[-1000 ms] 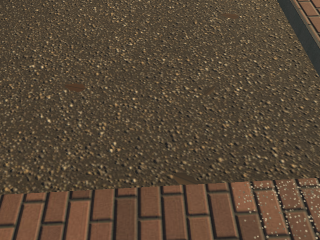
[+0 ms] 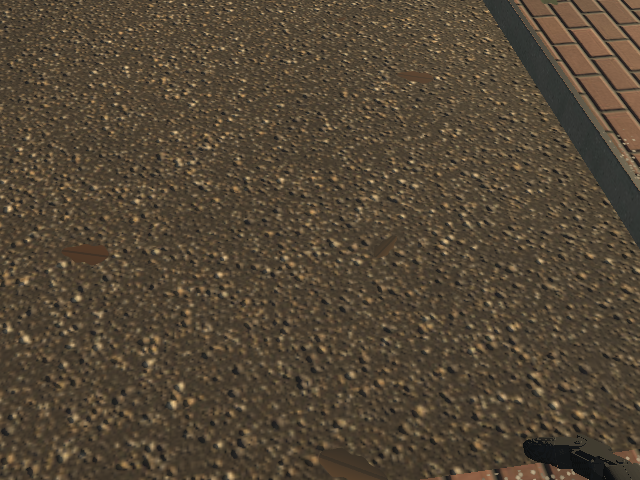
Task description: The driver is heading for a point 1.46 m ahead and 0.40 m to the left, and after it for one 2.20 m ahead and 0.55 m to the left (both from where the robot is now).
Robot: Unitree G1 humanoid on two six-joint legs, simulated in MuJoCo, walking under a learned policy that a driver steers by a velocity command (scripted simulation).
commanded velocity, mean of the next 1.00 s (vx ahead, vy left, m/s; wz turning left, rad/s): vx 0.49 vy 0.00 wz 0.16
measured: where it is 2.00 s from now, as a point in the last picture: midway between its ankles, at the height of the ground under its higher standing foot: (294, 298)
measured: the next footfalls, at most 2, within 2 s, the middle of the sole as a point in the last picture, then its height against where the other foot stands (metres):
right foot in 0.46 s outside the picture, level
left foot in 1.10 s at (290, 388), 0.13 m lower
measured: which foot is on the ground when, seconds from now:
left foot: down 0.00-0.48, up 0.50-1.00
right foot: up 0.00-0.44, down 0.46-1.00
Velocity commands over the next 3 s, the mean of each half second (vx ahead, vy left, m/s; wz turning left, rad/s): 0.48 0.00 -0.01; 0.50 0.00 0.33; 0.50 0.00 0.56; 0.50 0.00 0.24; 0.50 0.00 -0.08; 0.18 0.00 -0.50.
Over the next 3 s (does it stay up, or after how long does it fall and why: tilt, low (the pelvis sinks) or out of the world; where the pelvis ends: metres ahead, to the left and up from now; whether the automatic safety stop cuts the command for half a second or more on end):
stays up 1.40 0.45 -0.11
